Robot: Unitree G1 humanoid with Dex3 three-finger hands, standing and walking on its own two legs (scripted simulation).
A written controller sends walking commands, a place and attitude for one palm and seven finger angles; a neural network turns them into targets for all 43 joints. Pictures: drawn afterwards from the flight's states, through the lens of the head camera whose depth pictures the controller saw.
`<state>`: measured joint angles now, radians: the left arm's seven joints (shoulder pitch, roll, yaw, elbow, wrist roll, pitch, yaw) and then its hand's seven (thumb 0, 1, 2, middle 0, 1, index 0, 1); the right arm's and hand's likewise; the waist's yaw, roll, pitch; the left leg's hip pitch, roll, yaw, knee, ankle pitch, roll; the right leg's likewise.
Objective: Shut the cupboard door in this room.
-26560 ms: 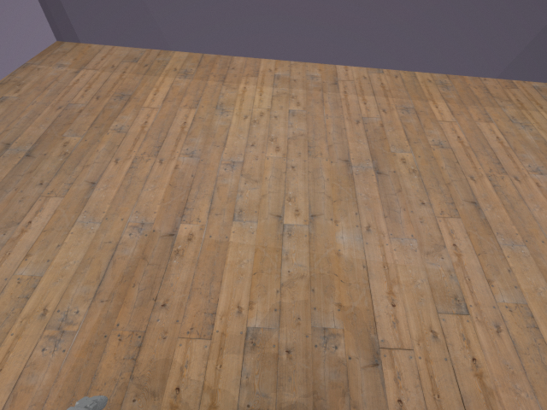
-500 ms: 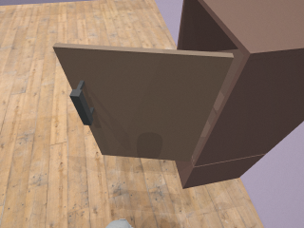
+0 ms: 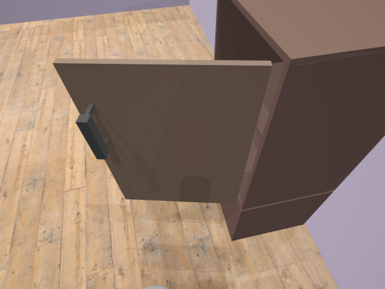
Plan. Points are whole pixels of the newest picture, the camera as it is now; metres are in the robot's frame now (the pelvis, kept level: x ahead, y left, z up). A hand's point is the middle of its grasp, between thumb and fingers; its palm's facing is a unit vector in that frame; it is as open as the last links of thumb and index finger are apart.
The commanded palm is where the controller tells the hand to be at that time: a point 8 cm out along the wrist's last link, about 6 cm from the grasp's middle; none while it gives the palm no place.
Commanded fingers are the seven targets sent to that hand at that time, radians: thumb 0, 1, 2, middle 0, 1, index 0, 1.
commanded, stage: come to a stop and stand still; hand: left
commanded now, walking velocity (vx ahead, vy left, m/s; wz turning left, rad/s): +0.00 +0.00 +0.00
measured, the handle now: (96, 132) +0.44 +0.27 +0.06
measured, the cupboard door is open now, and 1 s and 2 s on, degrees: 75 75 75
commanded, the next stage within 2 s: look again from close up in 0.40 s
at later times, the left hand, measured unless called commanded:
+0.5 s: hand out of the picture -0.05 +0.15 -0.17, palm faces +0.07 -0.98 -0.17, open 7.4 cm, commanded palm none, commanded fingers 0.00 0.90 0.90 -0.20 -0.30 -0.20 -0.30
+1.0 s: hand out of the picture +0.00 +0.21 -0.17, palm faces +0.03 -0.98 -0.20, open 7.4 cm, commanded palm none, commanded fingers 0.00 0.90 0.90 -0.20 -0.30 -0.20 -0.30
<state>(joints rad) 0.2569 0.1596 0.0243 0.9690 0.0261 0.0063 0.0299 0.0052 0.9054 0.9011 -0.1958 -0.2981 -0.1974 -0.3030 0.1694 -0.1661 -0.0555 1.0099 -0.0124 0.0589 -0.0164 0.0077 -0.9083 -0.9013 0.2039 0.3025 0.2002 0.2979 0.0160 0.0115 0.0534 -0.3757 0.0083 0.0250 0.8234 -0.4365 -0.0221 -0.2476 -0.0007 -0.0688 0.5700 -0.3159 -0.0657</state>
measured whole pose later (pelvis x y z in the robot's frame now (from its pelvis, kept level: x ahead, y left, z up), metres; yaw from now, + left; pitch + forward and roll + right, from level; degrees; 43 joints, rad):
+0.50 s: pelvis -0.02 -0.01 +0.01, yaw +0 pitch -1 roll +1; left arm 0.32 0.13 0.01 1.13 0.00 0.00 0.02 0.01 0.91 0.90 -0.20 -0.30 -0.20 -0.30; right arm 0.33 -0.09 0.01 1.14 -0.02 0.01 -0.03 0.01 -0.91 -0.90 0.20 0.30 0.20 0.30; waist 0.02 -0.01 0.03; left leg -0.16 0.01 0.03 0.38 -0.20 -0.01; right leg -0.20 0.03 -0.08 0.40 -0.20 -0.07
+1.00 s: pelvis -0.01 +0.03 +0.01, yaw +0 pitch -1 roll +0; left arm 0.28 0.16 0.00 1.07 0.00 -0.01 0.03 0.01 0.91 0.90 -0.20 -0.30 -0.20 -0.30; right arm 0.31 -0.14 0.03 1.09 -0.02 -0.02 -0.03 0.02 -0.92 -0.90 0.20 0.30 0.20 0.30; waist 0.01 0.00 0.03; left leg -0.16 -0.04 0.05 0.44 -0.26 0.05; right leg -0.21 -0.02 -0.06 0.46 -0.24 -0.01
